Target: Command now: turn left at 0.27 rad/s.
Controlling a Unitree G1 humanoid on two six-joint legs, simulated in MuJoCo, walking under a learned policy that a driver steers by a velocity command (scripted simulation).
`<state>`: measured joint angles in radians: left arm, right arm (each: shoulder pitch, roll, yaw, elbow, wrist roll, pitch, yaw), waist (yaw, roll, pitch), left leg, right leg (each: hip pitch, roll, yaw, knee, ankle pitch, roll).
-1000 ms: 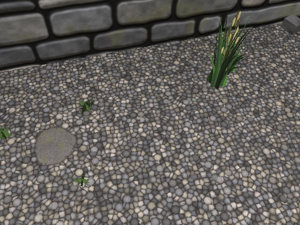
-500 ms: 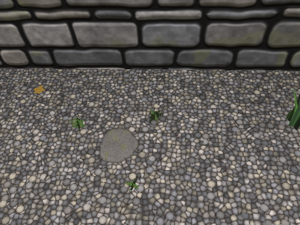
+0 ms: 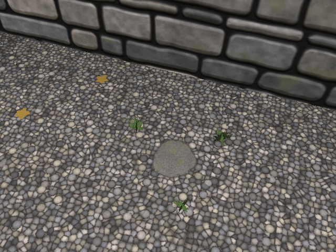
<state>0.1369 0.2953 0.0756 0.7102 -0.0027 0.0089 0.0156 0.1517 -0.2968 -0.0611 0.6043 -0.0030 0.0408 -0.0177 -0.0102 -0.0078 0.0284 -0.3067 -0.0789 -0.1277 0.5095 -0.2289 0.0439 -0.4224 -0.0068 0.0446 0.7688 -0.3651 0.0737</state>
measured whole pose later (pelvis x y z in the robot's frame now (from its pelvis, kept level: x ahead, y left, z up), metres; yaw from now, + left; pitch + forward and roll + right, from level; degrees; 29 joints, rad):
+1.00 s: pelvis +0.16 -0.03 -0.01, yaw +3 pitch +1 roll +0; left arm 0.08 0.23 0.02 0.71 0.01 -0.04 -0.01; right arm 0.29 -0.27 -0.04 0.78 0.00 0.00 -0.03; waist -0.03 0.02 0.04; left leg -0.21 -0.02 -0.07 0.82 -0.58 -0.05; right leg -0.37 0.03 -0.04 0.52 -0.17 -0.05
